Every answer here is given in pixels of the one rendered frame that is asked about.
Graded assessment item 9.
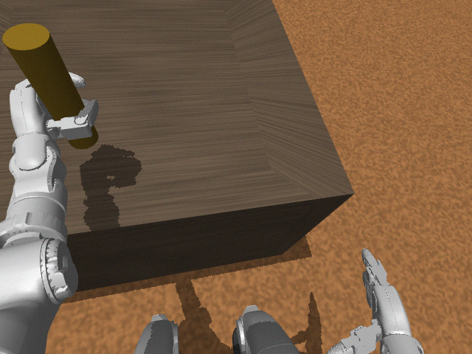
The right robot arm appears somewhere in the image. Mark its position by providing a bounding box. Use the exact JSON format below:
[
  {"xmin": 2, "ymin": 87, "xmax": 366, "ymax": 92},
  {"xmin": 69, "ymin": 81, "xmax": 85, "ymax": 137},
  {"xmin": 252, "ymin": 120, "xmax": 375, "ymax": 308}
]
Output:
[{"xmin": 380, "ymin": 334, "xmax": 424, "ymax": 354}]

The left robot arm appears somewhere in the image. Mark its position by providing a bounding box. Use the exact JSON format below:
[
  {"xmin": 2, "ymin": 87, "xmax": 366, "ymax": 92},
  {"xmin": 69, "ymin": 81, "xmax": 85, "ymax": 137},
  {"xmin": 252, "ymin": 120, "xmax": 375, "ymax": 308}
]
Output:
[{"xmin": 0, "ymin": 133, "xmax": 78, "ymax": 354}]

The right robot hand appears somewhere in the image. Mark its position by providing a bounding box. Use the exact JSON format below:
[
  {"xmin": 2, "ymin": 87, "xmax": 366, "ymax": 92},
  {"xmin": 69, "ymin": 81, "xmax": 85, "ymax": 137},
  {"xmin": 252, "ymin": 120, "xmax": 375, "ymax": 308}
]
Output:
[{"xmin": 326, "ymin": 248, "xmax": 412, "ymax": 354}]

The can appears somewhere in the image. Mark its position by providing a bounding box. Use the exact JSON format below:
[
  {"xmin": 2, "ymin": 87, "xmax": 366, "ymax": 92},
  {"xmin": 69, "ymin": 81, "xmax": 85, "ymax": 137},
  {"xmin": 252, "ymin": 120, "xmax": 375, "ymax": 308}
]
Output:
[{"xmin": 2, "ymin": 23, "xmax": 98, "ymax": 149}]

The left robot hand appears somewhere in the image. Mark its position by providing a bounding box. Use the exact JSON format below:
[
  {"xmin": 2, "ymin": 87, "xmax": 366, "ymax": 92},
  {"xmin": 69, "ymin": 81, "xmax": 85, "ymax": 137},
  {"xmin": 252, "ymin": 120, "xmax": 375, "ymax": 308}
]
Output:
[{"xmin": 10, "ymin": 72, "xmax": 99, "ymax": 143}]

